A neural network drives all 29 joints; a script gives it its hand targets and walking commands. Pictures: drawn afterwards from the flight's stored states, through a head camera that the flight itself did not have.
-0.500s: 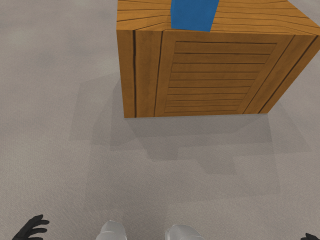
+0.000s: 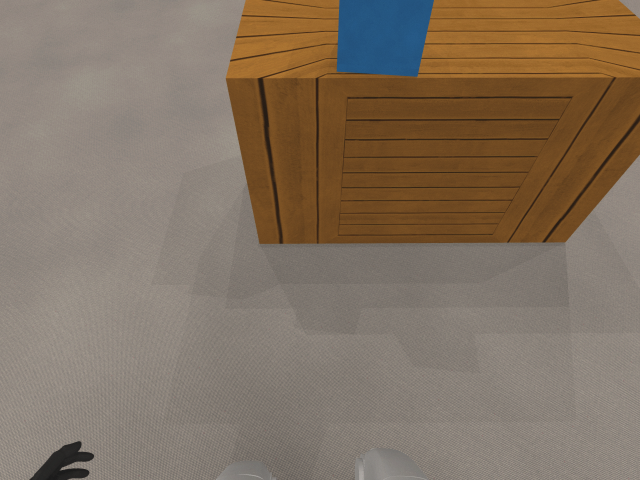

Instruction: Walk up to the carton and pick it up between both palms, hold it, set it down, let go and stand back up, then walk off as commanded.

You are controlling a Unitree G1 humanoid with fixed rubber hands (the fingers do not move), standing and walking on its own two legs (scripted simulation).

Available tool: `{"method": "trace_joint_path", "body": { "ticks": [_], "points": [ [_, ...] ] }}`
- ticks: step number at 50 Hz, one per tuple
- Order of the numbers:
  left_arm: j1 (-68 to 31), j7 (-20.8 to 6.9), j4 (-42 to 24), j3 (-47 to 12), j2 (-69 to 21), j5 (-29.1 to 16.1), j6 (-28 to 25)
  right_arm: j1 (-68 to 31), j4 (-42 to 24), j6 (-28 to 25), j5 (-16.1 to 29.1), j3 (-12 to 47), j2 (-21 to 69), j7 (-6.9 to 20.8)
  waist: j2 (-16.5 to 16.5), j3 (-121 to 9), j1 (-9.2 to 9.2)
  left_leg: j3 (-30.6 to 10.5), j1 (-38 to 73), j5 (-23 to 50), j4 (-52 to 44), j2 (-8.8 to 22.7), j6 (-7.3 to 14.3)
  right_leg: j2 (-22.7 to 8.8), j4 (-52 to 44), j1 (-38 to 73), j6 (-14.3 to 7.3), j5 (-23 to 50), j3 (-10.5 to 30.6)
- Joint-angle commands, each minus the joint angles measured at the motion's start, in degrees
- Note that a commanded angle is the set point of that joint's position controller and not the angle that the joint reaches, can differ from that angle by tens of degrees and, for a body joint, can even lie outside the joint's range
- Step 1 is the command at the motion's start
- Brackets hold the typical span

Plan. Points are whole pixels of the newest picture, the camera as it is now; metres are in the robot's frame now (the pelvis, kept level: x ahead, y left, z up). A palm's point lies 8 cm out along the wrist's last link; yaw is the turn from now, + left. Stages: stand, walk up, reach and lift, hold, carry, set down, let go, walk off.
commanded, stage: walk off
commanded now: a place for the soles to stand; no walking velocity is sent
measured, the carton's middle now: (384, 1) +1.10 -0.07 +0.07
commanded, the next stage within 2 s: none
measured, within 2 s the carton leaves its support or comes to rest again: neither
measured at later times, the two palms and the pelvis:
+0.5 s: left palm (56, 440) +0.15 +0.31 -0.01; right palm (587, 408) +0.26 -0.37 -0.14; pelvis +0.11 -0.05 -0.01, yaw +2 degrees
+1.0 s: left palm (149, 285) +0.38 +0.31 -0.06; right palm (573, 354) +0.33 -0.35 -0.11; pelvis +0.24 -0.02 +0.00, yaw +1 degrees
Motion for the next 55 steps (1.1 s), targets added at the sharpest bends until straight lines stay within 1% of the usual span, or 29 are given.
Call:
{"method": "trace_joint_path", "body": {
  "ticks": [1, 2, 3, 4, 5, 6, 8, 10, 12, 14, 20, 26, 27, 28, 29, 30, 31, 32, 33, 36, 38, 41, 44, 45, 46, 47, 48, 51, 55],
  "points": [
    [14.0, 0.4, 4.3, 2.3, 10.8, -2.3, -3.8, -14.3, -1.7, -0.2, -1.3, -5.5, -14.7, 2.6, 9.3, 0.7, 6.85, -14.5, -24.1, -12.3, -2.2, 11.9, 7.8, -6.7, -29.7, 16.4, -2.3, 1.8, 5.5],
    [19.5, 1.3, 7.4, 2.4, 13.0, -2.1, -4.9, -15.1, -2.8, 0.6, -1.9, -4.1, -10.7, 3.0, 0.2, 1.8, 9.02, -6.5, -28.7, -8.4, 17.0, 3.6, 4.6, -5.9, -36.0, 18.9, -1.9, -3.7, 10.0],
    [19.6, 2.5, 6.9, 2.9, 17.7, -1.0, -5.5, -14.7, -5.1, 1.3, -1.2, -2.6, -6.2, 3.7, -12.5, 3.7, 9.08, -4.9, -33.8, -15.3, 31.0, -6.8, 2.2, -14.1, -45.4, 11.7, -3.6, -10.8, 28.7],
    [10.0, 2.8, 3.5, 2.1, 20.8, -1.1, -5.4, -8.0, -4.2, 2.4, -0.5, -3.1, -7.0, 3.5, -12.1, 3.2, 2.84, -13.1, -28.7, -15.5, 34.0, -7.5, 1.5, -18.8, -57.6, 2.8, -6.0, -25.6, 43.8],
    [3.3, 3.6, 2.7, 2.2, 22.5, -0.8, -5.5, -5.6, -1.6, 2.9, -0.2, -4.3, -9.6, 4.1, -5.3, 4.2, 0.87, -16.7, -26.5, -9.2, 34.9, -5.9, 1.2, -22.2, -62.8, 1.0, -6.8, -32.2, 48.5],
    [0.9, 4.5, 3.5, 1.6, 22.4, -1.5, -5.8, -6.8, -0.3, 3.0, -0.1, -4.8, -11.2, 4.2, -4.1, 6.3, 0.44, -18.1, -27.8, -5.6, 36.4, -5.4, 0.4, -23.0, -63.9, 2.0, -5.3, -30.2, 50.3],
    [0.2, 5.6, 3.8, 1.2, 18.7, -2.0, -6.8, -9.4, 1.3, 3.5, 0.6, -5.0, -10.9, 4.1, -2.8, 10.2, 0.0, -17.3, -28.1, 0.3, 38.0, -5.4, -0.2, -17.9, -58.7, 2.4, 1.4, -10.3, 40.3],
    [1.9, 5.9, 3.5, 1.5, 17.1, -2.2, -7.6, -8.7, 1.0, 3.6, 1.0, -4.9, -11.0, 4.5, -2.3, 8.4, 0.95, -16.5, -27.0, 3.4, 35.1, -4.1, -1.1, -16.0, -52.2, 8.8, 1.8, 11.7, 30.5],
    [5.8, 6.6, 4.7, 1.0, 15.0, -2.2, -8.5, -11.4, 0.0, 4.2, 0.4, -4.6, -9.7, 5.0, -4.8, 6.7, 2.08, -15.5, -26.1, 4.1, 33.3, -4.2, -1.8, -14.2, -46.6, 15.3, 2.7, 37.3, 25.1],
    [9.6, 7.2, 5.4, 0.9, 14.4, -2.5, -8.7, -14.3, -1.7, 4.6, 0.2, -4.4, -9.2, 5.0, -6.7, 4.0, 3.99, -14.5, -27.1, 3.1, 30.1, -3.9, -1.7, -12.9, -42.2, 22.9, 2.5, 50.2, 21.0],
    [10.8, 8.0, 4.8, 0.4, 14.1, -2.2, -7.5, -15.9, -2.3, 5.3, 1.0, -3.5, -8.4, 5.3, -9.4, -1.2, 5.61, -11.0, -27.6, -0.4, 17.2, -4.2, -2.7, -12.4, -36.6, 34.1, -1.2, 60.5, 19.0],
    [5.4, 8.0, 4.7, -1.0, 13.6, -2.7, -5.8, -13.6, -1.9, 5.0, 1.3, -3.1, -6.6, 5.1, -10.4, -2.8, 3.8, -2.0, -19.1, -0.9, -0.9, -2.9, -1.8, -11.2, -28.5, 31.9, -3.7, 64.1, 11.9],
    [3.7, 8.2, 3.9, -1.5, 13.3, -2.9, -5.6, -11.5, -1.4, 4.9, 1.1, -3.6, -6.8, 5.2, -9.2, -3.6, 1.81, -1.2, -14.0, 3.2, -4.7, -3.8, -1.2, -10.1, -25.7, 28.8, -3.4, 65.0, 10.1],
    [0.4, 8.3, 3.0, -2.0, 13.3, -3.3, -5.5, -6.0, -0.7, 4.4, 0.8, -3.8, -6.9, 5.1, -6.7, -7.6, -2.59, -1.4, -1.7, 12.3, -13.0, -4.0, 0.0, -8.6, -18.3, 23.7, -3.4, 65.8, 7.2],
    [-1.3, 8.3, 2.6, -2.2, 12.2, -3.8, -5.4, -0.5, 0.5, 3.9, 0.5, -5.2, -9.9, 5.2, -2.4, -14.5, -5.94, -8.6, 14.2, 34.3, -12.2, -0.6, 4.2, -6.3, -8.5, 14.4, -2.0, 59.9, 3.9],
    [-1.4, 8.7, 1.6, -2.8, 10.0, -4.4, -5.6, 3.1, 0.8, 3.6, 0.2, -6.3, -13.2, 4.6, 7.6, -22.8, -8.16, -24.8, 26.1, 54.7, -8.1, 8.7, 11.7, -1.1, 6.5, 3.9, 0.5, 38.0, 2.6],
    [-3.9, 9.0, 0.8, -3.7, 8.3, -4.4, -5.6, 4.6, 0.3, 3.9, 0.7, -6.5, -14.0, 3.8, 13.4, -24.2, -10.39, -36.0, 32.0, 65.6, -6.0, 13.7, 18.7, 6.3, 14.8, -6.5, 1.0, 11.0, 4.0],
    [-5.9, 9.3, 1.4, -3.9, 8.3, -4.5, -5.5, 3.6, 0.7, 4.3, 1.0, -6.1, -13.6, 3.5, 16.3, -21.2, -9.93, -38.6, 35.9, 70.4, -6.8, 15.9, 21.4, 8.1, 16.2, -13.0, -0.1, -12.3, 4.8],
    [-6.7, 9.1, 2.5, -4.0, 9.3, -4.1, -5.7, 3.4, 1.1, 4.5, 1.1, -5.6, -12.7, 3.5, 12.8, -20.4, -9.23, -37.8, 34.3, 69.3, -7.6, 15.7, 20.3, 6.3, 14.6, -14.1, -1.2, -13.5, 6.5],
    [-3.1, 8.2, 2.9, -4.2, 8.7, -3.8, -6.2, -1.6, -0.3, 4.2, 1.3, -4.0, -9.4, 2.8, 10.7, -15.7, -6.06, -31.3, 28.0, 61.3, -9.0, 14.4, 16.3, 2.0, 8.6, -16.2, -2.3, -8.0, 5.8],
    [-6.3, 7.3, 3.5, -4.6, 7.5, -4.3, -6.3, -2.9, -0.4, 4.3, 0.6, -3.9, -7.2, 2.3, 7.6, -12.1, -6.36, -26.9, 27.4, 53.5, -7.0, 10.8, 13.3, -0.7, -8.3, -17.5, -2.1, -5.4, 3.3],
    [-8.0, 6.8, 5.5, -4.3, 7.0, -4.8, -6.8, -2.9, -1.2, 4.8, 0.7, -3.7, -6.6, 2.2, 8.2, -11.8, -6.29, -20.9, 26.0, 51.6, -2.6, 7.0, 10.8, -1.9, -32.2, -11.8, -1.5, 8.3, -0.3],
    [3.9, 7.5, 8.0, -2.5, 9.7, -4.2, -6.9, -9.0, -3.9, 5.6, 2.3, -3.9, -7.4, 2.8, 4.6, -18.5, 2.21, -9.2, 10.3, 44.0, 11.4, -1.9, 3.8, 1.0, -50.5, 18.0, -2.6, 36.7, -5.4],
    [6.6, 7.9, 6.6, -1.6, 14.1, -3.1, -6.6, -7.5, -3.7, 5.2, 3.7, -3.6, -6.7, 3.2, 1.7, -23.7, 3.92, -10.4, -4.5, 23.5, 17.1, -5.0, 1.5, -5.9, -41.3, 33.5, -5.7, 56.5, 7.5],
    [6.6, 8.3, 5.8, -0.8, 17.3, -2.6, -6.4, -4.9, -3.6, 5.2, 4.0, -2.4, -3.9, 2.8, -5.9, -27.1, 2.71, -11.6, -16.5, -14.5, 26.7, -10.8, 0.1, -21.6, -37.2, 41.6, -13.1, 70.4, 28.0],
    [3.7, 8.2, 6.1, -1.2, 16.9, -2.4, -5.9, -6.0, -1.7, 6.3, 3.0, -3.6, -8.3, 2.4, 0.1, -25.9, 2.65, -16.8, -14.9, -16.0, 34.2, -8.7, 0.1, -25.0, -34.6, 36.4, -18.5, 68.1, 32.3],
    [1.4, 8.4, 5.7, -1.2, 15.0, -2.3, -5.9, -7.5, -1.5, 6.7, 2.2, -3.8, -8.7, 2.3, 4.2, -18.8, 2.33, -15.9, -17.5, -14.4, 35.8, -6.4, -0.2, -25.1, -32.7, 32.1, -18.7, 64.4, 28.6],
    [-2.0, 8.3, 3.7, -1.3, 12.3, -1.9, -5.4, -10.2, -2.3, 6.6, 2.6, -4.0, -7.2, 2.9, 0.1, -6.7, 1.53, -13.4, -18.1, -13.0, 34.0, -5.2, -1.1, -20.9, -33.5, 22.2, -17.0, 66.1, 20.2],
    [-2.9, 8.2, 4.3, -1.9, 11.6, -1.4, -4.9, -12.6, -3.1, 6.1, 2.4, -3.9, -6.2, 4.0, -3.1, -2.6, 1.89, -10.9, -16.9, -12.2, 15.2, -2.8, -1.8, -15.7, -33.3, 22.1, -14.5, 63.1, 16.0]
  ]
}}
